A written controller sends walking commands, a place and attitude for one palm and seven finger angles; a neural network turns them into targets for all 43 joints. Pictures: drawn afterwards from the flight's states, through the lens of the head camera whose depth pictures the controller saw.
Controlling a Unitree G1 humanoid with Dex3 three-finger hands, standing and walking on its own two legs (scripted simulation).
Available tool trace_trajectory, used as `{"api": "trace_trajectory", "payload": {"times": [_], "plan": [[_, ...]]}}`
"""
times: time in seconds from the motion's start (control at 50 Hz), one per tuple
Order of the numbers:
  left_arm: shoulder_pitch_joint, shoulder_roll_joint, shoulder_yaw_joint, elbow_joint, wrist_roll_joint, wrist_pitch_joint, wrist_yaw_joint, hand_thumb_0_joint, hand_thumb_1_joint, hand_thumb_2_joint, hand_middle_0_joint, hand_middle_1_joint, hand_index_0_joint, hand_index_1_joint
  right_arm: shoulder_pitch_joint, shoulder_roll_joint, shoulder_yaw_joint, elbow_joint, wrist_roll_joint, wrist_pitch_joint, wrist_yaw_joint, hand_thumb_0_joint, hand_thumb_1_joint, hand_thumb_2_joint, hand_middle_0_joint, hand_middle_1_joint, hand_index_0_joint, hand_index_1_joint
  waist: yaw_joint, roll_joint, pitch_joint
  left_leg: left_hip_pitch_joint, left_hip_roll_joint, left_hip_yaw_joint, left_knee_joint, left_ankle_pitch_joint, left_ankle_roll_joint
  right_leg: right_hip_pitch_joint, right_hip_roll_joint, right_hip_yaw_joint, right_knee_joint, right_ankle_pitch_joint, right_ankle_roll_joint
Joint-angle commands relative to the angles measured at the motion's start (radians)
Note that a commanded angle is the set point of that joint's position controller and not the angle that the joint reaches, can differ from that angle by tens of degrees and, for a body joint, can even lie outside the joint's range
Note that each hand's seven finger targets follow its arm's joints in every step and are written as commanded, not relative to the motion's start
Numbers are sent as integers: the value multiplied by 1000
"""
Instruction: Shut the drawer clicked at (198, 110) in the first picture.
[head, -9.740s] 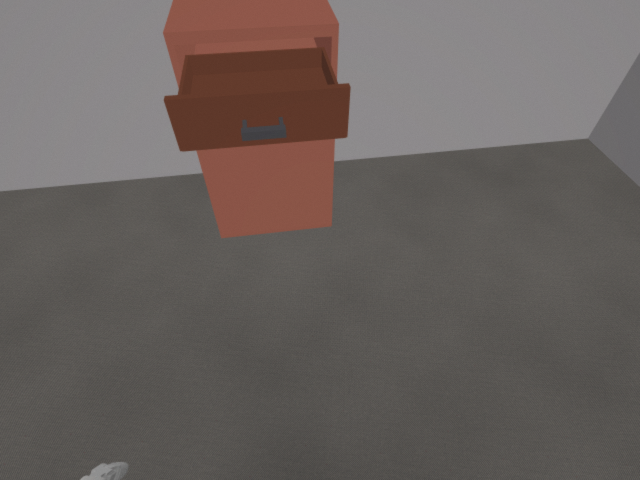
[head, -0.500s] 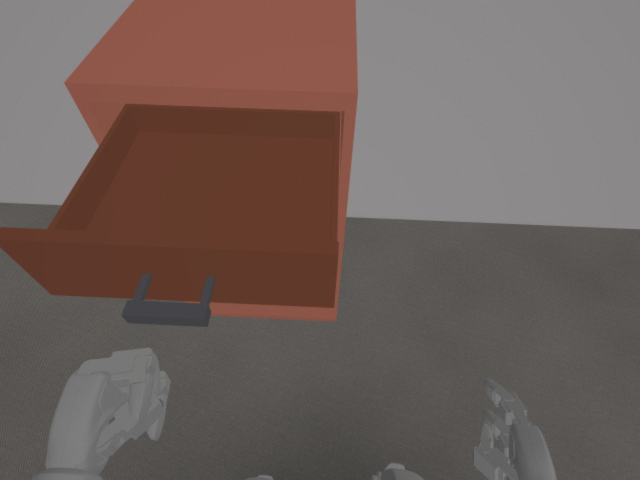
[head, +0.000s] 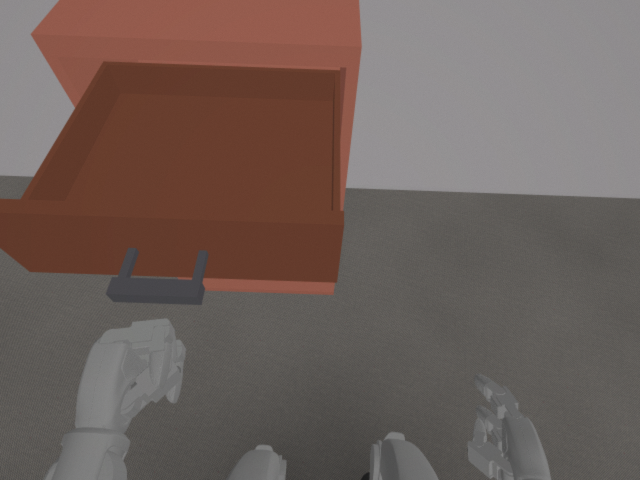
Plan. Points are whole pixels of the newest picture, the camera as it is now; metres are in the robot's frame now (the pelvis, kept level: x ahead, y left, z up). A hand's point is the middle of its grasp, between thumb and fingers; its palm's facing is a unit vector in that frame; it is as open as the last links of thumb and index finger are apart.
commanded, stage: bring the fist close to the handle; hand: left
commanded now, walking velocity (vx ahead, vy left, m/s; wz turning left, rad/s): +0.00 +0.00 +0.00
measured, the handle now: (161, 274) +0.35 +0.21 +0.04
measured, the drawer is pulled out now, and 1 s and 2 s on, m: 0.30 0.28 0.16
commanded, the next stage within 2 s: push the drawer shut in 0.50 s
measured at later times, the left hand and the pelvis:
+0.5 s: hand (194, 356) +0.25 +0.16 +0.04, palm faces +0.00 -1.00 -0.06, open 3.3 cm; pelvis +0.00 -0.01 -0.01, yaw +0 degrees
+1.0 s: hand (187, 330) +0.28 +0.17 +0.03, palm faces +0.00 -1.00 -0.06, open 3.1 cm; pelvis -0.01 -0.01 -0.01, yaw +0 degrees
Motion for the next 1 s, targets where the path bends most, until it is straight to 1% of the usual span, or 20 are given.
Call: {"api": "trace_trajectory", "payload": {"times": [0.0,0.04,0.1,0.12,0.14,0.2,0.26,0.28,0.34,0.38,0.46,0.52,0.54,0.58,0.66,0.74,0.76,0.78,0.88,0.98], "plan": [[-100,92,48,-170,-6,-75,14,0,900,900,-1400,-1600,-1400,-1600,-18,-143,-55,-147,5,-46,-4,0,-900,-900,200,300,200,300,-10,18,-231,-2,-27,4,-162,302,13,234,39,17,-109,152,-19],[-133,113,67,-149,-3,-75,14,0,900,900,-1400,-1600,-1400,-1600,-21,-147,-55,-144,3,-39,-5,0,-900,-900,200,300,200,300,-5,14,-244,-22,-27,3,-153,299,14,236,40,23,-99,145,-22],[-137,100,57,-161,-7,-72,11,0,900,900,-1400,-1600,-1400,-1600,-19,-144,-58,-154,6,-30,0,0,-900,-900,200,300,200,300,4,21,-296,-9,-28,10,-145,334,15,259,36,26,-87,193,-21],[-117,109,63,-180,-9,-69,11,0,900,900,-1400,-1600,-1400,-1600,-17,-143,-59,-158,7,-28,2,0,-900,-900,200,300,200,300,13,40,-322,6,-28,12,-150,356,13,279,36,28,-87,216,-22],[-87,114,66,-188,-11,-62,14,0,900,900,-1400,-1600,-1400,-1600,-16,-144,-60,-166,8,-23,1,0,-900,-900,200,300,200,300,15,26,-334,14,-25,8,-154,379,14,290,39,22,-83,235,-23],[-62,104,61,-199,-11,-50,27,0,900,900,-1400,-1600,-1400,-1600,-12,-138,-59,-170,10,-9,4,0,-900,-900,200,300,200,300,9,8,-311,5,-25,13,-160,371,14,302,39,22,-96,241,-18],[-95,100,53,-161,4,-47,44,0,900,900,-1400,-1600,-1400,-1600,-15,-141,-55,-166,8,0,1,0,-900,-900,200,300,200,300,-7,-13,-244,-32,-25,8,-159,301,16,252,40,20,-102,165,-17],[-116,88,38,-171,5,-53,46,0,900,900,-1400,-1600,-1400,-1600,-21,-142,-55,-167,6,-2,1,0,-900,-900,200,300,200,300,-11,5,-248,-30,-27,11,-152,289,18,242,38,25,-103,156,-16],[-131,92,31,-167,8,-61,49,0,900,900,-1400,-1600,-1400,-1600,-17,-146,-54,-172,5,-3,-1,0,-900,-900,200,300,200,300,-14,-11,-247,-41,-28,8,-152,269,20,240,38,27,-107,130,-17],[-130,121,61,-161,8,-67,45,0,900,900,-1400,-1600,-1400,-1600,-13,-146,-56,-167,7,-2,-3,0,-900,-900,200,300,200,300,-5,7,-269,-38,-30,15,-150,262,19,256,36,39,-112,126,-17],[-97,113,62,-164,-3,-68,35,0,900,900,-1400,-1600,-1400,-1600,-11,-141,-55,-172,9,0,-4,0,-900,-900,200,300,200,300,2,-8,-292,-33,-32,20,-151,301,23,301,35,43,-113,181,-16],[-93,122,81,-157,-15,-63,27,0,900,900,-1400,-1600,-1400,-1600,-12,-138,-56,-169,12,5,-3,0,-900,-900,200,300,200,300,-1,-4,-273,-47,-35,29,-146,291,23,313,33,55,-129,182,-12],[-106,137,93,-143,-15,-63,26,0,900,900,-1400,-1600,-1400,-1600,-11,-140,-56,-165,12,7,-5,0,-900,-900,200,300,200,300,-6,-27,-265,-58,-32,24,-145,288,24,312,34,53,-127,177,-13],[-99,136,102,-141,-23,-68,18,0,900,900,-1400,-1600,-1400,-1600,-16,-138,-58,-161,13,4,-7,0,-900,-900,200,300,200,300,0,-12,-270,-56,-33,28,-141,285,23,313,33,61,-129,176,-11],[-207,121,74,-117,-23,-81,1,0,900,900,-1400,-1600,-1400,-1600,-12,-145,-53,-143,11,-5,-10,0,-900,-900,200,300,200,300,-29,-3,-252,-54,-32,21,-129,278,25,268,35,57,-123,163,-10],[-293,156,96,-87,-25,-79,-13,0,900,900,-1400,-1600,-1400,-1600,-10,-154,-56,-129,13,-11,-15,0,-900,-900,200,300,200,300,-28,10,-283,-42,-31,18,-127,294,26,274,34,58,-117,173,-13],[-293,138,88,-78,-28,-74,-19,0,900,900,-1400,-1600,-1400,-1600,-8,-151,-55,-126,12,-10,-14,0,-900,-900,200,300,200,300,-23,22,-298,-27,-32,19,-133,310,25,282,35,53,-113,197,-14],[-282,153,104,-63,-29,-66,-20,0,900,900,-1400,-1600,-1400,-1600,-9,-153,-55,-127,14,-9,-13,0,-900,-900,200,300,200,300,-12,32,-298,-26,-32,20,-141,312,22,292,33,53,-116,197,-15],[-390,162,121,-22,-37,-46,-15,0,900,900,-1400,-1600,-1400,-1600,-10,-155,-54,-111,15,-2,-16,0,-900,-900,200,300,200,300,-27,-1,-301,-36,-31,21,-140,295,24,291,33,57,-126,182,-8],[-494,150,101,8,-29,-53,-8,0,900,900,-1400,-1600,-1400,-1600,-15,-157,-51,-95,13,-5,-17,0,-900,-900,200,300,200,300,-30,27,-305,-18,-31,15,-153,289,21,270,32,49,-123,164,-12]]}}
